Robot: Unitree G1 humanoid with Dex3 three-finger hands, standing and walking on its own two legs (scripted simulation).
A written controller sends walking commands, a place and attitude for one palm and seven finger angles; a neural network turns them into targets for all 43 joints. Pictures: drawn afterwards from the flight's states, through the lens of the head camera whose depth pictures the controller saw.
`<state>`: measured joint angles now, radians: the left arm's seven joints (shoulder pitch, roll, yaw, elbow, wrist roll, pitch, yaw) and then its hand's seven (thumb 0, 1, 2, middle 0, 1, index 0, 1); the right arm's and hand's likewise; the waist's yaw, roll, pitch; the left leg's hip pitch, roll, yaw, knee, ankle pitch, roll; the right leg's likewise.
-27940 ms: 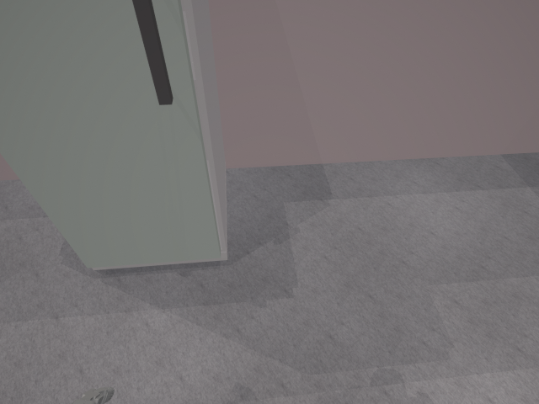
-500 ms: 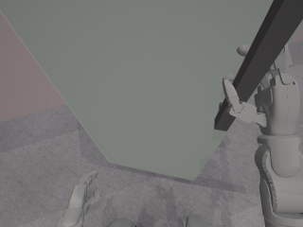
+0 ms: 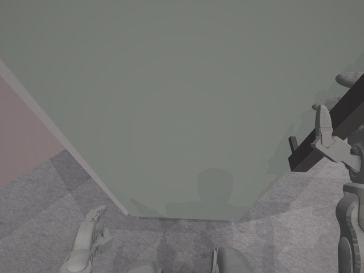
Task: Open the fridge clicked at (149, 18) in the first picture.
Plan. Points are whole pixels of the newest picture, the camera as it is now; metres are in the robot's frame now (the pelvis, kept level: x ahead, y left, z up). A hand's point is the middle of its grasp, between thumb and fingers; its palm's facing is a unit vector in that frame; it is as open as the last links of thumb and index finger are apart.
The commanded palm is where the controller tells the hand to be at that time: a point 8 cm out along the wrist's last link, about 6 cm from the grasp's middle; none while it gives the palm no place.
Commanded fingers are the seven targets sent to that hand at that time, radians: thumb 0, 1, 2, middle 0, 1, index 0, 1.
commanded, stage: walk backward, drawing the door open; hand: right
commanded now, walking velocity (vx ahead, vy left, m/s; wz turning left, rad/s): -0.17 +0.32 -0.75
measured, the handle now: (339, 104) +0.34 -0.18 +0.23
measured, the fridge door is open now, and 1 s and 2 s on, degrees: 44 71 71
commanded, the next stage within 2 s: stop walking and hold the door back in 0.98 s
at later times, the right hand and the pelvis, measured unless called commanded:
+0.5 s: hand (327, 210) +0.20 -0.14 +0.21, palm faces +0.63 +0.73 -0.26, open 7.4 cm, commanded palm +0.13 -0.16 +0.22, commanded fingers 0.00 -0.90 -0.90 0.45 1.40 0.45 1.40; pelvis -0.01 +0.17 -0.01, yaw -19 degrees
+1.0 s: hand out of the picture +0.11 -0.09 +0.21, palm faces +0.80 +0.55 -0.25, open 7.3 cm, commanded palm +0.04 -0.10 +0.20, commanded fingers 0.00 -0.90 -0.90 0.45 1.40 0.45 1.40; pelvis -0.01 +0.27 +0.01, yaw -34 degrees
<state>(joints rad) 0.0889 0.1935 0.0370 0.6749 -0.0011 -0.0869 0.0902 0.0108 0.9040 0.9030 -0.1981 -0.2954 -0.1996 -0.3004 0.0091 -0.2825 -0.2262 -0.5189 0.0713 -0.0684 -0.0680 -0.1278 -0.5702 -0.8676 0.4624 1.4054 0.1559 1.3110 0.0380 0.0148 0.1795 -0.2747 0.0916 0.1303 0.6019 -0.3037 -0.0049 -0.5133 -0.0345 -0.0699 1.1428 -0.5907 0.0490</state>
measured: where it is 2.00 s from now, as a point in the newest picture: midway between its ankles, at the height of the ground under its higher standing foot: outside the picture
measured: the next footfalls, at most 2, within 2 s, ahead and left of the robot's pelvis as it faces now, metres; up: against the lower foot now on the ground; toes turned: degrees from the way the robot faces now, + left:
right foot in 0.10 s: +0.03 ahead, -0.06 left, +0.00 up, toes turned -13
left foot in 0.44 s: +0.08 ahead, +0.33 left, +0.00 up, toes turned -15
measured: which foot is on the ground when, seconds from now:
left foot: down 0.00-0.08, up 0.10-0.42, down 0.44-0.66, up 0.68-1.00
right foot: up 0.00-0.08, down 0.10-0.42, up 0.44-0.64, down 0.66-1.00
